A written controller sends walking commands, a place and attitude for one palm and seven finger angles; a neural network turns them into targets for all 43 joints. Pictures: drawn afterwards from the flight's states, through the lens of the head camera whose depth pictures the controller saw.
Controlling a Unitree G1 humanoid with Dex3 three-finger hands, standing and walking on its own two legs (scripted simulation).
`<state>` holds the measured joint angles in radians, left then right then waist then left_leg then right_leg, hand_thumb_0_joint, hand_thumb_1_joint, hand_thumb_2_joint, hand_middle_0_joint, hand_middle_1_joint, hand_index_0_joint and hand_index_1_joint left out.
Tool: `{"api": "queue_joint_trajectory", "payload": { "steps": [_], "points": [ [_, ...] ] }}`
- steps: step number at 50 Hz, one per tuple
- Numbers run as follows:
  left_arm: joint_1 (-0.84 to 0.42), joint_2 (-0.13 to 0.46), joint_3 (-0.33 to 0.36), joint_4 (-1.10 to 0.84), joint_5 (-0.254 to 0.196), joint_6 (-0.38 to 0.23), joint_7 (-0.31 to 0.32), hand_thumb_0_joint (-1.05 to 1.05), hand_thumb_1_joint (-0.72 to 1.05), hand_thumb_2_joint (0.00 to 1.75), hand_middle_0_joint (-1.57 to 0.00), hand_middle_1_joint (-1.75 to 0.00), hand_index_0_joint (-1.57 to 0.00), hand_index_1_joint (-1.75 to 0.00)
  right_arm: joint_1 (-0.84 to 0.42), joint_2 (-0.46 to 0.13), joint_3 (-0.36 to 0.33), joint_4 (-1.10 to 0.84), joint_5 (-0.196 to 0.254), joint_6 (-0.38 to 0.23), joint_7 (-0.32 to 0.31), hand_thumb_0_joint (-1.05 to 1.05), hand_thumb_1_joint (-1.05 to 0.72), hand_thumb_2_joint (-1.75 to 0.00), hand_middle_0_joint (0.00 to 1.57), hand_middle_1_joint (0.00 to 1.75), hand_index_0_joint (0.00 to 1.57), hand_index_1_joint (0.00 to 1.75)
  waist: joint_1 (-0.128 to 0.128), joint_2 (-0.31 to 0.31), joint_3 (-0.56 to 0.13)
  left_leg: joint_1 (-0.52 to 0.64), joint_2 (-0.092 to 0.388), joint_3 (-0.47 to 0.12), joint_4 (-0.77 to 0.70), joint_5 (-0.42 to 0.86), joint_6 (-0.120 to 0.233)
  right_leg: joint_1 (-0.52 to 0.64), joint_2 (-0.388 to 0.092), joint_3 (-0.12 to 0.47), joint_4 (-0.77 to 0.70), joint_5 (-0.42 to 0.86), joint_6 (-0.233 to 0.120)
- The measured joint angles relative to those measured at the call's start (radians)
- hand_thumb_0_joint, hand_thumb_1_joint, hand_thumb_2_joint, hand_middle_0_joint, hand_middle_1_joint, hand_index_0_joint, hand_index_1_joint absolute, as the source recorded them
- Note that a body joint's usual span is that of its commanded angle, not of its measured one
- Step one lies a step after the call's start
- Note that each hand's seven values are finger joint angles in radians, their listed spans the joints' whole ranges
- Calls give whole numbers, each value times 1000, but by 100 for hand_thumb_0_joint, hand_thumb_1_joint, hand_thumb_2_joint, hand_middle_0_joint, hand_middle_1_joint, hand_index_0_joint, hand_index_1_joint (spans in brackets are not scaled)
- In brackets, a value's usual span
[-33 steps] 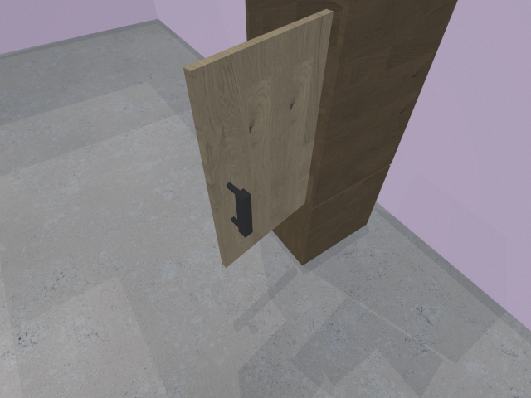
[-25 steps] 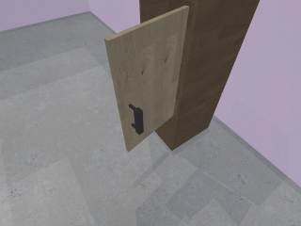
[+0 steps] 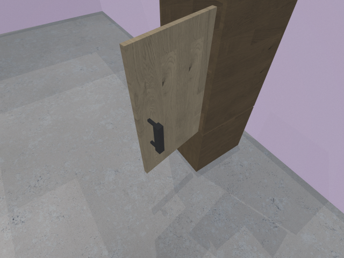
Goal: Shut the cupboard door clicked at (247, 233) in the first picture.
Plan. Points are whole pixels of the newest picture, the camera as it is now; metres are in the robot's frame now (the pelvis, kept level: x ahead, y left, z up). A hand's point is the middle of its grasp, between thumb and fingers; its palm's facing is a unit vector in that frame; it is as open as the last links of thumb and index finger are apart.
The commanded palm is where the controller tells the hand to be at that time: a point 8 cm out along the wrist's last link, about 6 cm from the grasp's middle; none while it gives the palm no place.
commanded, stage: look at it before walking up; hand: left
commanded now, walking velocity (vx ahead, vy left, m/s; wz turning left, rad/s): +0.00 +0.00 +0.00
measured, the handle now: (155, 135) +0.52 +0.09 -0.10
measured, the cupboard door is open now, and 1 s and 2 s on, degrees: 100 100 100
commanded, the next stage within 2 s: walk to a spot facing it in 0.18 s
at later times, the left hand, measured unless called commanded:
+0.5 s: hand out of the picture +0.02 +0.20 -0.18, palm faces -0.01 -0.97 -0.22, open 7.3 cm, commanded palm none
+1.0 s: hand out of the picture +0.06 +0.17 -0.16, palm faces -0.24 -0.93 -0.28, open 7.3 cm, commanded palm none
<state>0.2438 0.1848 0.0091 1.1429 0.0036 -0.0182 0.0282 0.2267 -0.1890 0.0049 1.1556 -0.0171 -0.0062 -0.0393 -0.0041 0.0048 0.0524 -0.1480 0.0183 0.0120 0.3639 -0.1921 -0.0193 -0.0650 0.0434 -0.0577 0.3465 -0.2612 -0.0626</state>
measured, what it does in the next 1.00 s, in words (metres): lifts its left foot, turning right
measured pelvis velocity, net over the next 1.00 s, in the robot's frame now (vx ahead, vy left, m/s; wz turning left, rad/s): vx -0.02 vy -0.02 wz -0.34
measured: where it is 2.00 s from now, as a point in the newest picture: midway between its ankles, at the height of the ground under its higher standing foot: outside the picture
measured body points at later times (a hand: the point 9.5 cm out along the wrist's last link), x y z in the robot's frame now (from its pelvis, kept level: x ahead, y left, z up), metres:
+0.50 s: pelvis +0.00 +0.01 -0.01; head +0.02 +0.00 +0.44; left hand +0.02 +0.25 -0.16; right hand +0.01 -0.23 -0.16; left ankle +0.00 +0.13 -0.75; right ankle -0.04 -0.07 -0.75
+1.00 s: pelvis -0.02 -0.02 +0.00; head +0.02 -0.06 +0.44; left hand +0.08 +0.21 -0.14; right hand +0.01 -0.30 -0.15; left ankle +0.02 +0.14 -0.68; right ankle -0.05 -0.09 -0.75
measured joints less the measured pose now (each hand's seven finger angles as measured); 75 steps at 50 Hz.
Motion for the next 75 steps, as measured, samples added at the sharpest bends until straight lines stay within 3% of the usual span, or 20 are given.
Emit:
{"api": "queue_joint_trajectory", "payload": {
  "steps": [18,29,33,35,36,37,39,41,44,53,57,59,60,62,64,66,71,75],
  "points": [
    [-12,12,4,-8,0,4,1,0,91,89,-20,-30,-20,-29,-17,-9,-1,-5,0,1,-2,0,-91,-90,20,30,20,29,4,-3,1,1,0,6,1,-5,3,1,-1,6,-4,0,5],
    [5,4,52,-77,14,65,-21,0,91,89,-20,-30,-20,-29,-22,13,-38,-87,-4,22,-16,0,-91,-90,20,30,20,29,15,-17,20,-79,35,105,149,-87,6,-146,23,98,203,-66,6],
    [-18,7,69,-116,18,82,-34,0,91,89,-20,-30,-20,-29,-19,4,-48,-115,-12,17,-15,0,-90,-90,20,30,20,29,22,-9,45,-91,51,150,180,-100,3,-247,-8,64,425,-200,25],
    [-23,6,74,-138,19,77,-39,0,91,89,-20,-30,-20,-29,-16,-7,-50,-121,-14,20,-13,0,-90,-90,20,30,20,29,25,13,51,-99,73,160,206,-112,-9,-242,-26,44,399,-178,30],
    [-19,10,75,-153,20,69,-42,0,91,89,-20,-30,-20,-29,-13,-12,-52,-126,-12,25,-11,0,-90,-90,20,30,20,29,26,18,48,-114,83,164,238,-127,-18,-223,-36,44,330,-105,30],
    [-16,15,77,-162,24,58,-40,0,91,89,-20,-30,-20,-29,-16,-14,-55,-128,-8,32,-8,0,-90,-90,20,30,20,29,28,18,45,-143,89,157,301,-175,-22,-223,-32,48,311,-99,24],
    [-22,14,76,-167,23,48,-32,0,91,89,-20,-30,-20,-29,-33,-24,-63,-132,-3,53,-3,0,-90,-90,20,30,20,29,26,29,56,-214,70,87,489,-288,-24,-231,-15,49,326,-111,3],
    [-20,12,75,-171,22,45,-23,0,91,89,-20,-30,-20,-29,-59,-32,-68,-139,0,61,-1,0,-91,-90,20,30,20,29,28,26,65,-274,43,37,645,-298,-27,-223,-4,65,294,-93,-10],
    [-8,11,73,-170,20,44,-15,0,91,89,-20,-30,-20,-29,-96,-35,-70,-165,3,56,0,1,-91,-90,20,30,20,29,31,11,68,-317,22,8,714,-260,-37,-205,9,105,227,-43,-15],
    [16,11,71,-189,24,53,-23,0,91,89,-20,-30,-21,-30,-168,-26,-65,-231,12,46,0,0,-91,-90,20,30,20,29,50,-18,45,-288,0,-39,547,-233,-40,-192,44,206,146,19,-6],
    [12,22,76,-199,23,61,-26,0,91,89,-20,-30,-21,-30,-176,-15,-57,-254,18,32,-1,0,-91,-90,20,30,20,29,57,-37,36,-220,-20,-43,367,-205,-29,-213,59,248,164,17,11],
    [17,28,78,-205,18,66,-25,0,91,89,-20,-30,-21,-30,-162,-16,-48,-268,18,16,-1,0,-91,-90,20,30,20,29,52,-30,18,-149,-9,-48,195,-130,-11,-240,83,263,202,1,24],
    [13,31,79,-207,15,70,-28,0,91,89,-20,-30,-21,-30,-151,-20,-46,-274,13,5,-3,0,-91,-90,20,30,20,29,44,-18,10,-138,7,-57,154,-87,4,-270,93,247,259,-66,33],
    [-13,54,86,-210,20,76,-37,0,91,89,-20,-30,-20,-29,-133,-8,-36,-274,0,0,-7,0,-91,-90,20,30,20,29,46,-42,24,-142,9,-33,184,-90,2,-345,67,194,464,-205,62],
    [-35,72,93,-216,24,78,-45,0,91,89,-20,-30,-20,-29,-103,-1,-23,-272,-10,1,-7,0,-91,-90,20,30,20,29,47,-48,32,-127,26,-15,177,-97,-6,-410,40,141,649,-237,85],
    [-53,82,97,-229,22,79,-53,0,91,89,-20,-30,-20,-29,-75,-1,-18,-266,-15,7,-6,0,-90,-90,20,30,20,29,47,-41,40,-108,49,2,158,-93,-13,-440,4,98,728,-227,101],
    [-82,86,88,-251,18,80,-68,0,91,89,-19,-30,-20,-29,-27,-22,-26,-252,-18,17,2,0,-90,-90,20,30,20,29,28,1,60,-86,111,59,169,-110,-34,-374,-56,28,521,-185,102],
    [-88,97,76,-262,20,56,-71,0,91,89,-19,-30,-20,-29,14,-53,-43,-249,-7,30,13,0,-90,-90,20,30,20,30,8,11,54,-137,139,101,329,-201,-58,-262,-69,20,262,-8,58]
  ]
}}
